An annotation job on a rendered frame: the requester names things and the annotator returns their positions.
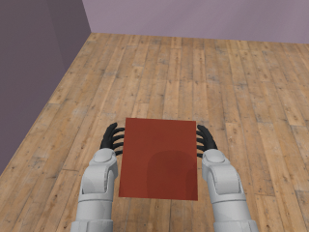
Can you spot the robot right forearm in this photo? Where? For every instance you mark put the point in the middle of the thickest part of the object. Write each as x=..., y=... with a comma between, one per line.
x=230, y=209

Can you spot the robot left forearm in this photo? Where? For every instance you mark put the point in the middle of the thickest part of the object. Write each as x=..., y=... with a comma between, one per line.
x=96, y=194

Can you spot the robot left hand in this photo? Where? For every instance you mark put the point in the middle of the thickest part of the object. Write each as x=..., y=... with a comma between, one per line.
x=109, y=139

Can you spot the carton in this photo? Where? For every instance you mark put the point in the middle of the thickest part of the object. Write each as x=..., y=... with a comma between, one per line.
x=159, y=159

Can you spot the robot right hand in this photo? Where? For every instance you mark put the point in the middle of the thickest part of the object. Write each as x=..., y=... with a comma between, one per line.
x=207, y=140

